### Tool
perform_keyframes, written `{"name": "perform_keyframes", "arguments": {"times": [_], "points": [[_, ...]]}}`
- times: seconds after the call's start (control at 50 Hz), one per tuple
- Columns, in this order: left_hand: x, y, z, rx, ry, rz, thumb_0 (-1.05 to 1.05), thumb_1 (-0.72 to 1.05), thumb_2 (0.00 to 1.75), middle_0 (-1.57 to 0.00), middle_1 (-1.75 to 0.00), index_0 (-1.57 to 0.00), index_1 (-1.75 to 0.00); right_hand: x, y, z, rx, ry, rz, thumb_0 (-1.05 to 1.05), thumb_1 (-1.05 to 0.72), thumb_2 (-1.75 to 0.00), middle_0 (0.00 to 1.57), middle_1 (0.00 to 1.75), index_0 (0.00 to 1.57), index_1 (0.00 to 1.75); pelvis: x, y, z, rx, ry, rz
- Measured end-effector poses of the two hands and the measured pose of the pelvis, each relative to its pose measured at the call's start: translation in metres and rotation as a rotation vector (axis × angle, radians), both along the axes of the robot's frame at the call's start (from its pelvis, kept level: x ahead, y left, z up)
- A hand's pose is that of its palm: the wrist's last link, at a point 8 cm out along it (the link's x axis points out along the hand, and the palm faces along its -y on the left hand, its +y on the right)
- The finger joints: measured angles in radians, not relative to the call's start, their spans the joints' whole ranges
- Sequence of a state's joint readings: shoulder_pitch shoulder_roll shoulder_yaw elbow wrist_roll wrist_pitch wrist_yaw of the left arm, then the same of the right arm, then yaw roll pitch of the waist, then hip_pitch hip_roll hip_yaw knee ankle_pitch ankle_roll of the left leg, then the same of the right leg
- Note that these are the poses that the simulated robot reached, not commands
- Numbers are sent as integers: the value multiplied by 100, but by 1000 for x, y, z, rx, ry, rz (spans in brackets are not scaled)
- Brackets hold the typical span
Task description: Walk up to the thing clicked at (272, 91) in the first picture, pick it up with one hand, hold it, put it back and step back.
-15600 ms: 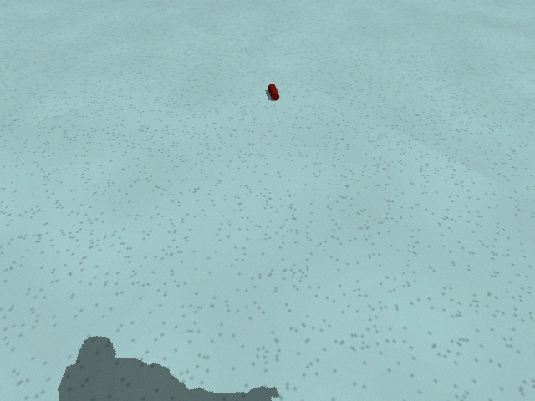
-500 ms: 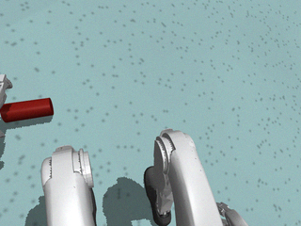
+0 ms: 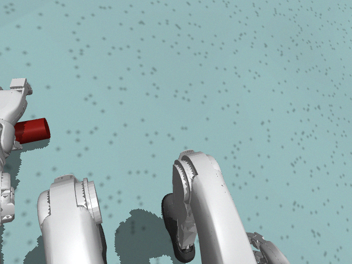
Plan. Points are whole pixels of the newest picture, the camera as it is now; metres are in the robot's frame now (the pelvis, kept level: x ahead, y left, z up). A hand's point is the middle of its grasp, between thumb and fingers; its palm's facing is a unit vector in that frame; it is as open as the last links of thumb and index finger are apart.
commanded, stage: approach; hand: left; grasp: from above
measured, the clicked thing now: (19, 133) +0.46 +0.30 -0.29
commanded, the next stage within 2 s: close in in 0.30 s
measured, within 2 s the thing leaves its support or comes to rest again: neither
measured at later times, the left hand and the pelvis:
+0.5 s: hand out of the picture +0.43 +0.33 -0.18, palm faces -0.51 -0.08 -0.86, open 14.1 cm; pelvis +0.00 +0.00 -0.01, yaw +0 degrees
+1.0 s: hand (13, 133) +0.45 +0.30 -0.25, palm faces -0.46 -0.11 -0.88, open 14.2 cm; pelvis +0.01 +0.00 -0.03, yaw -3 degrees
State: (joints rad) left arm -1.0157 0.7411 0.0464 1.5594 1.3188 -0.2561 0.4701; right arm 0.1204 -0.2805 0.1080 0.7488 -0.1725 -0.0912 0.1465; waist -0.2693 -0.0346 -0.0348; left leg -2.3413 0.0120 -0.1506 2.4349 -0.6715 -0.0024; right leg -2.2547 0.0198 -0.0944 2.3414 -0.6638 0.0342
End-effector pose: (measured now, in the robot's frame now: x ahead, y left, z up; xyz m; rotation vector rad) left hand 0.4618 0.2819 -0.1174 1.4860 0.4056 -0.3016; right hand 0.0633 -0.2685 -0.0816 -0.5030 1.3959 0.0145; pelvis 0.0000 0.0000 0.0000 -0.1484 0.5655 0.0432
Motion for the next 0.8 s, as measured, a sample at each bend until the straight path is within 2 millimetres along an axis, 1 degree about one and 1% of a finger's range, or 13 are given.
{"name": "perform_keyframes", "arguments": {"times": [0.08, 0.16, 0.22, 0.3, 0.34, 0.4, 0.46, 0.58, 0.66, 0.72, 0.8], "points": [[11, -14, -7, 6, -12, 16, 0, -52, 103, -11, -105, -10, -104, -16, -2, 1, -5, 13, -19, 0, -90, -90, 20, 29, 20, 30, 0, 0, -3, 0, -3, -7], [14, -15, -13, 23, -14, 51, 0, -52, 103, -11, -104, -10, -104, -33, -1, -1, 12, 47, -44, 0, -90, -90, 20, 29, 20, 30, 0, -1, -6, 2, -4, -14], [12, -5, -14, 35, -13, 95, 0, -53, 103, -11, -104, -10, -104, -44, 1, -5, 31, 77, -65, 0, -90, -90, 20, 29, 20, 30, 1, -1, -8, 5, -5, -18], [0, 19, -13, 61, 21, 143, 0, -53, 102, -10, -104, -9, -103, -48, 4, -11, 51, 106, -78, 0, -90, -90, 20, 29, 20, 30, 2, -1, -9, 7, -5, -17], [-6, 32, -11, 67, 46, 159, 0, -54, 102, -10, -103, -9, -103, -45, 5, -14, 57, 110, -72, 0, -90, -90, 20, 29, 20, 30, 2, -1, -9, 6, -7, -14], [-14, 48, -9, 63, 74, 161, 0, -55, 102, -9, -103, -8, -103, -34, 6, -15, 52, 100, -53, 0, -90, -90, 20, 29, 20, 30, 2, 0, -9, 1, -8, -8], [-18, 53, -8, 51, 90, 119, 0, -55, 102, -9, -104, -8, -104, -21, 5, -13, 36, 86, -30, 0, -90, -90, 20, 30, 20, 30, 2, 2, -7, -5, -7, -2], [-20, 41, -15, -11, 70, 39, 0, -53, 102, -9, -105, -9, -104, 7, 2, -3, -5, 45, 28, 0, -90, -90, 20, 29, 20, 30, 4, 3, -4, -19, -13, 4], [-20, 31, -24, -31, 46, 14, 0, -52, 103, -10, -105, -9, -104, 19, 0, 3, -29, 7, 59, 0, -90, -90, 20, 29, 20, 30, 4, 4, -6, -24, -20, 1], [-18, 25, -31, -34, 31, 20, 0, -53, 103, -9, -103, -8, -103, 21, -1, 5, -38, -8, 78, 0, -90, -90, 20, 29, 20, 30, 3, 4, -9, -25, -28, -3], [-14, 23, -44, -15, 18, 45, 0, -53, 103, -9, -102, -8, -102, 12, -2, 3, -37, 0, 94, 0, -89, -90, 20, 29, 20, 30, 2, 4, -15, -26, -38, -10]]}}
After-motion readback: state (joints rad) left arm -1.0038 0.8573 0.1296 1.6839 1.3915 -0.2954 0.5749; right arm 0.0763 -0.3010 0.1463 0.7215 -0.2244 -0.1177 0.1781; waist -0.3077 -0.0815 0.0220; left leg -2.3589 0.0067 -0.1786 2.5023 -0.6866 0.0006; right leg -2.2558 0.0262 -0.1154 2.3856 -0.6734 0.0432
